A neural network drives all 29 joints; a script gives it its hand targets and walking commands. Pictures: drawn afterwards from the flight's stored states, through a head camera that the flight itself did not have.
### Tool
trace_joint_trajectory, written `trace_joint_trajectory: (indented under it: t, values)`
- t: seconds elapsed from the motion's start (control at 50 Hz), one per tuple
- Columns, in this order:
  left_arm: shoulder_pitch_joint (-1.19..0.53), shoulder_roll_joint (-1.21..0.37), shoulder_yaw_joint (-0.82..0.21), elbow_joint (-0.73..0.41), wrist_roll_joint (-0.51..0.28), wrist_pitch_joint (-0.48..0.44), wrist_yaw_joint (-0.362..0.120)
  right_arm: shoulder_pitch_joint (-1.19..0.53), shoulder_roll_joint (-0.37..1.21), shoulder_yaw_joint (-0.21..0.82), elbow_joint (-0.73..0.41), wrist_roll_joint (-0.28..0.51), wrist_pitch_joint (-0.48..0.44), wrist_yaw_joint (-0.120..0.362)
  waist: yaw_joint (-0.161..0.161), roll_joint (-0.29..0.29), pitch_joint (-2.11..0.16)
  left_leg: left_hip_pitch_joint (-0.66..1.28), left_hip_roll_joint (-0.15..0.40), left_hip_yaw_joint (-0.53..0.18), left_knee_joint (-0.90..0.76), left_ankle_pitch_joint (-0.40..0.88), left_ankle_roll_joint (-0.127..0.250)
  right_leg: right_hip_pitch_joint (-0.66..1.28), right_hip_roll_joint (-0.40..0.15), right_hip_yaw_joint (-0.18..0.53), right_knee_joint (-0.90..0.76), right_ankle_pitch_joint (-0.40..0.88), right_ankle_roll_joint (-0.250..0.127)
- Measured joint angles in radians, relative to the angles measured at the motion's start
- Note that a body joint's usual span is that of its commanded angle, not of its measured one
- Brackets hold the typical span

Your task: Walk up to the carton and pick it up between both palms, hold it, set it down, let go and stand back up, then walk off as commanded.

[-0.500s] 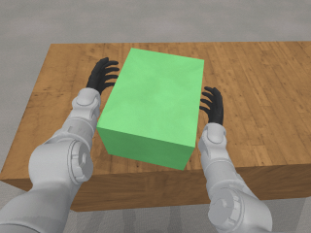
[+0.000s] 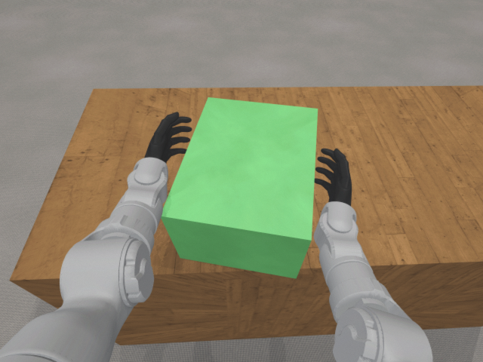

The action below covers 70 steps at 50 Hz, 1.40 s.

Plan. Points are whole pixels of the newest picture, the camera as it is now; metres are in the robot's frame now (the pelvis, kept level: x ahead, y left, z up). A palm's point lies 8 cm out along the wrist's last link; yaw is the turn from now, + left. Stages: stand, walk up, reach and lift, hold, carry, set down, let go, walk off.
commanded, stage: reach and lift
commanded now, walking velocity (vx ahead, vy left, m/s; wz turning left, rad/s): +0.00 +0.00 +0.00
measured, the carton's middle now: (249, 182) +0.45 -0.01 +0.01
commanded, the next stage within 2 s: hold in 1.82 s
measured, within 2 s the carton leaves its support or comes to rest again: neither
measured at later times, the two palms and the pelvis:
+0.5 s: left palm (150, 132) +0.42 +0.14 +0.17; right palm (358, 171) +0.37 -0.17 +0.13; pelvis -0.01 -0.01 +0.01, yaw +0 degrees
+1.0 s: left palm (138, 141) +0.40 +0.15 +0.18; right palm (357, 169) +0.36 -0.16 +0.15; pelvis -0.01 -0.01 +0.01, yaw +0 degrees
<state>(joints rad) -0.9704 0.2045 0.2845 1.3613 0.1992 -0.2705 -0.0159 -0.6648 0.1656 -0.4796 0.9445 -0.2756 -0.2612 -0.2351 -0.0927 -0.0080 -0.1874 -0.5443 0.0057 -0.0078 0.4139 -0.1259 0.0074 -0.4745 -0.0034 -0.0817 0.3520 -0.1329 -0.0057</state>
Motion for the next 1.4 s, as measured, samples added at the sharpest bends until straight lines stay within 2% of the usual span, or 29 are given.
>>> trace_joint_trajectory:
  t: [0.1, 0.26, 0.42, 0.66, 0.8, 1.14, 1.4]
  values:
    - [0.019, 0.000, -0.024, -0.034, -0.037, 0.022, 0.011, -0.009, -0.009, 0.041, -0.025, 0.035, 0.048, -0.007, 0.001, 0.000, -0.007, 0.026, 0.000, 0.000, -0.001, 0.001, 0.000, 0.025, 0.000, 0.000, 0.000, 0.000, 0.000]
    - [0.019, -0.004, -0.031, -0.086, -0.042, 0.113, 0.023, -0.040, -0.040, 0.090, -0.024, 0.081, 0.138, -0.007, 0.000, 0.000, -0.008, 0.093, 0.000, 0.000, -0.019, 0.006, 0.000, 0.088, 0.000, 0.000, -0.008, 0.000, -0.003]
    - [0.036, -0.021, -0.031, -0.180, -0.042, 0.239, 0.026, -0.051, -0.073, 0.146, -0.028, 0.132, 0.227, -0.006, 0.001, 0.000, -0.008, 0.174, -0.001, 0.000, -0.055, 0.015, -0.002, 0.161, 0.000, 0.000, -0.027, 0.000, -0.005]
    - [0.080, -0.027, -0.025, -0.361, -0.042, 0.421, 0.009, -0.067, -0.087, 0.199, -0.074, 0.158, 0.331, -0.003, 0.013, -0.002, 0.023, 0.253, -0.002, 0.000, -0.080, 0.022, -0.002, 0.234, 0.000, 0.000, -0.040, 0.000, -0.007]
    - [0.128, -0.041, -0.022, -0.489, -0.042, 0.513, 0.012, -0.068, -0.087, 0.213, -0.096, 0.168, 0.359, 0.004, 0.018, -0.004, 0.033, 0.266, -0.002, 0.000, -0.082, 0.023, -0.005, 0.246, 0.000, 0.000, -0.041, 0.000, -0.008]
    - [0.246, -0.102, -0.022, -0.763, -0.018, 0.678, 0.043, 0.000, -0.113, 0.308, -0.237, 0.247, 0.428, 0.007, 0.018, -0.004, 0.059, 0.304, -0.002, 0.000, -0.084, 0.023, -0.005, 0.285, 0.000, 0.000, -0.043, 0.001, -0.007]
    - [0.240, -0.108, -0.021, -0.815, 0.031, 0.774, 0.031, -0.024, -0.124, 0.313, -0.242, 0.260, 0.482, 0.018, 0.018, -0.004, 0.063, 0.341, -0.002, 0.000, -0.089, 0.025, -0.005, 0.320, 0.000, 0.000, -0.046, 0.001, -0.007]
